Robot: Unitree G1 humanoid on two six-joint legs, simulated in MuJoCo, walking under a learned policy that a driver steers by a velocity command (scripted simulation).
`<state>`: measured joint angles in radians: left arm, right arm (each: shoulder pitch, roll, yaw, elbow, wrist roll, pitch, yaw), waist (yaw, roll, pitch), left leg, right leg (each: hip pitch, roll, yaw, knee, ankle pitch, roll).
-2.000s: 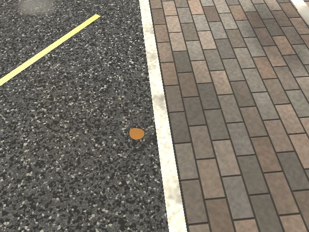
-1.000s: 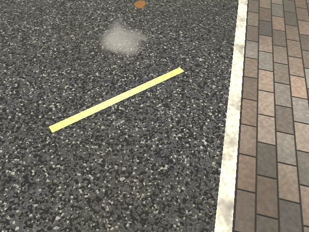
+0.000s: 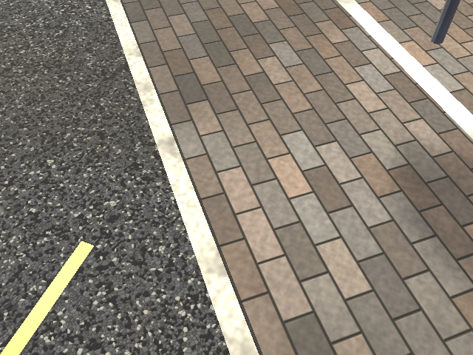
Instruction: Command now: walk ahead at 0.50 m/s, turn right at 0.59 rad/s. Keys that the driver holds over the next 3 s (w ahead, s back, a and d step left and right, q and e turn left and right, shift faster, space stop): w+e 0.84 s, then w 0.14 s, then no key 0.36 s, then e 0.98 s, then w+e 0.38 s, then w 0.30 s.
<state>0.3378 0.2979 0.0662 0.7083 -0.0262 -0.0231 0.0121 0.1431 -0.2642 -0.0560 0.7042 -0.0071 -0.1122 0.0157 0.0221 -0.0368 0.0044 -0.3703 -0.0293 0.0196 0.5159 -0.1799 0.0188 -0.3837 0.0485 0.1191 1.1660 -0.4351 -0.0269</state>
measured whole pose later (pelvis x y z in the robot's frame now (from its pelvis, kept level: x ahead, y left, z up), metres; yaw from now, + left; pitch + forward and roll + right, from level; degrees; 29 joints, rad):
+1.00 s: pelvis +0.53 -0.14 +0.00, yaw -34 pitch +1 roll +1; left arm 0.36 0.30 0.06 0.73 -0.03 -0.03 0.02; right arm 0.13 -0.28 -0.05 0.72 0.00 -0.11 0.03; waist 0.03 -0.03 0.01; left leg -0.39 -0.04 0.00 0.54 -0.17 0.03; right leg -0.33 0.07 0.14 1.12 -0.46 -0.03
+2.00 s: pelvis +0.67 -0.22 +0.01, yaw -54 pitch +1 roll -1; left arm 0.21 0.31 0.10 0.70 -0.02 0.07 0.02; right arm 0.16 -0.26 -0.04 0.77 -0.01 0.02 -0.05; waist -0.02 -0.02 0.05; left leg -0.21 0.06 0.13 0.42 -0.22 0.01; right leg -0.48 -0.03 0.03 0.93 -0.36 0.10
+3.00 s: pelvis +0.67 -0.43 +0.00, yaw -85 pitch +3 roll +1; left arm 0.09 0.27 0.04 0.62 -0.02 -0.05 -0.05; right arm 0.45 -0.27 -0.06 0.85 0.03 -0.07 0.00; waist -0.11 -0.03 0.02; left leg 0.09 0.04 0.08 0.22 -0.35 -0.03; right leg -0.61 -0.06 0.01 0.64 -0.08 -0.01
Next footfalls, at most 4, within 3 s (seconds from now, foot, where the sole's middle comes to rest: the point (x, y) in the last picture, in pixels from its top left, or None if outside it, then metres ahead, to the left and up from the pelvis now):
0.42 right None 0.35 -0.18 -0.77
0.90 left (285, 290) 0.68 -0.11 -0.77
1.32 right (381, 296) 0.67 -0.40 -0.77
1.70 left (306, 261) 0.79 -0.18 -0.77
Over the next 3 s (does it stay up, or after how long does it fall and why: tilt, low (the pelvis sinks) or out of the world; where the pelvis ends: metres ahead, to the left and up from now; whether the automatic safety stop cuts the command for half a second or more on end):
stays up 0.67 -0.43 0.00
